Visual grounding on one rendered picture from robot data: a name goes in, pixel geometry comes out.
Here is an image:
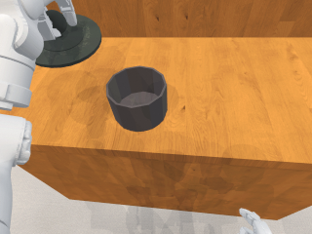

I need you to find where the robot left forearm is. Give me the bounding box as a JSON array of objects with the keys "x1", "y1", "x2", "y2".
[{"x1": 0, "y1": 0, "x2": 45, "y2": 111}]

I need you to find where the table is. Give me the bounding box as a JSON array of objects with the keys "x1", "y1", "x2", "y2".
[{"x1": 0, "y1": 0, "x2": 312, "y2": 220}]

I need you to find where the lid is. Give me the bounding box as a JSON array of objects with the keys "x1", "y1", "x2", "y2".
[{"x1": 35, "y1": 14, "x2": 102, "y2": 68}]

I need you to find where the pot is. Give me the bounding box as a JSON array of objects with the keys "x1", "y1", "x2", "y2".
[{"x1": 105, "y1": 65, "x2": 168, "y2": 132}]

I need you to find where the robot left hand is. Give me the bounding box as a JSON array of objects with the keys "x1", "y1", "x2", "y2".
[{"x1": 37, "y1": 0, "x2": 77, "y2": 41}]

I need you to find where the robot right hand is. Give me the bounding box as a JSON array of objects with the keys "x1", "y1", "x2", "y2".
[{"x1": 237, "y1": 208, "x2": 272, "y2": 234}]

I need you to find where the knob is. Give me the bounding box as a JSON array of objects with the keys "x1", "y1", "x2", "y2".
[{"x1": 46, "y1": 10, "x2": 67, "y2": 34}]

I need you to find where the left robot upper arm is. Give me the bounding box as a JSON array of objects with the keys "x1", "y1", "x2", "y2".
[{"x1": 0, "y1": 114, "x2": 32, "y2": 234}]

